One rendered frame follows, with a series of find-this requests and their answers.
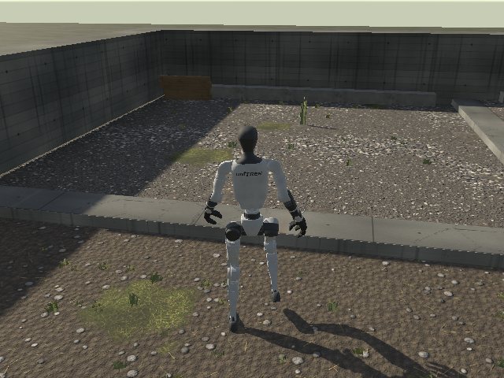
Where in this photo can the robot right forearm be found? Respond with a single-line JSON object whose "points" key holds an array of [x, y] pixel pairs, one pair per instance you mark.
{"points": [[293, 209]]}

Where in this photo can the left robot upper arm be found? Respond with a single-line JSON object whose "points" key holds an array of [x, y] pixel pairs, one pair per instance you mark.
{"points": [[219, 181]]}

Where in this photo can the right robot upper arm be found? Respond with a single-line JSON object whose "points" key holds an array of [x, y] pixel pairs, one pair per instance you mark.
{"points": [[279, 179]]}

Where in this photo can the right robot hand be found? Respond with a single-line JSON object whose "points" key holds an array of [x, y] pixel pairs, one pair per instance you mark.
{"points": [[300, 225]]}

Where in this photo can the humanoid robot torso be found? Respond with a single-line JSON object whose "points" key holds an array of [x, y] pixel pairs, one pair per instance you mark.
{"points": [[250, 184]]}

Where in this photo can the robot left forearm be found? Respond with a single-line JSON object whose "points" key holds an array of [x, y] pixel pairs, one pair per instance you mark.
{"points": [[210, 205]]}

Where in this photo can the left robot hand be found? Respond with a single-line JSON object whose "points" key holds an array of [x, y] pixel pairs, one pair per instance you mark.
{"points": [[215, 213]]}

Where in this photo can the robot head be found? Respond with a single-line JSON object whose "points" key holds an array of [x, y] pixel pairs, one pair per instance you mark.
{"points": [[248, 136]]}

